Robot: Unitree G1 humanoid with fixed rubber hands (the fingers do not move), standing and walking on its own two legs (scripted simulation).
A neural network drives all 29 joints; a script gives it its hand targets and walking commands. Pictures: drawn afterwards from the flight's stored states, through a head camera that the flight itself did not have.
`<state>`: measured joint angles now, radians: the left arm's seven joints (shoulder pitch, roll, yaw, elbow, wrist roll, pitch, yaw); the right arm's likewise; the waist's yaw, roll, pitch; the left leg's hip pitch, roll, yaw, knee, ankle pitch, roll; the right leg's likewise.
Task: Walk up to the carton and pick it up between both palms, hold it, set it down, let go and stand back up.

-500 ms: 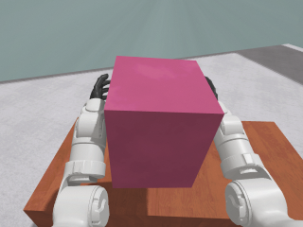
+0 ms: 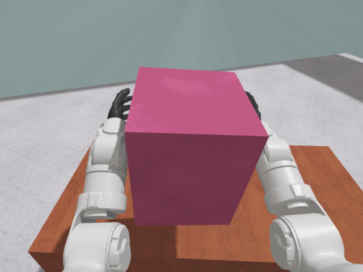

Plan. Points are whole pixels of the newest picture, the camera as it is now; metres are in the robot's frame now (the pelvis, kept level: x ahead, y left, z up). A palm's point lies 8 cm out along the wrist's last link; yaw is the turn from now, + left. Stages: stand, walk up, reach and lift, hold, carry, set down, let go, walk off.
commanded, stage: hold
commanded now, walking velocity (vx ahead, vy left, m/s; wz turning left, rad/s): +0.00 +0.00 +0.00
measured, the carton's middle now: (185, 147) +0.34 +0.02 +0.18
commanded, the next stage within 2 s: none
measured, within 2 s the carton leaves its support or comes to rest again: neither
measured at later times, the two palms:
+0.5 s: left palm (117, 123) +0.37 +0.16 +0.22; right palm (250, 124) +0.38 -0.13 +0.21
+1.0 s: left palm (116, 123) +0.37 +0.16 +0.22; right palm (250, 124) +0.38 -0.13 +0.21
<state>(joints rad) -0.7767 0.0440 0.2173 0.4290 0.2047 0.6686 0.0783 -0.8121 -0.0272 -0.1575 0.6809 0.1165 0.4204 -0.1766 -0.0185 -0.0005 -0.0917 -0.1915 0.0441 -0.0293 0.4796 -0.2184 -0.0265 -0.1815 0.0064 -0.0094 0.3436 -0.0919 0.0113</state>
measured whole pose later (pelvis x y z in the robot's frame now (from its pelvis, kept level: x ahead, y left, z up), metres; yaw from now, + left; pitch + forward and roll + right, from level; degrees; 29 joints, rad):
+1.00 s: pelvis +0.00 +0.00 +0.00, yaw +0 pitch -4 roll -2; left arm -0.78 0.04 0.22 0.43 0.21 0.67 0.07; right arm -0.81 -0.03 -0.16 0.68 0.12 0.42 -0.18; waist -0.02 0.00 -0.09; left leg -0.19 0.04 -0.03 0.48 -0.22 -0.03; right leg -0.18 0.01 -0.01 0.34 -0.09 0.01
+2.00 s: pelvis +0.00 +0.00 +0.00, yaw +0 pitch -4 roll -2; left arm -0.78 0.04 0.22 0.43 0.21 0.67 0.07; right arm -0.81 -0.03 -0.16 0.68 0.12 0.42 -0.18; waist -0.02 0.00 -0.09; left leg -0.19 0.04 -0.03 0.48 -0.22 -0.03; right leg -0.18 0.01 -0.01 0.34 -0.09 0.01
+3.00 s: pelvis +0.00 +0.00 +0.00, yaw +0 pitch -4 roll -2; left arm -0.78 0.04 0.22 0.43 0.21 0.67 0.07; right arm -0.81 -0.03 -0.15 0.68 0.12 0.42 -0.18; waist -0.02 0.00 -0.09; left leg -0.19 0.04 -0.04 0.48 -0.22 -0.03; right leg -0.18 0.01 -0.01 0.34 -0.09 0.01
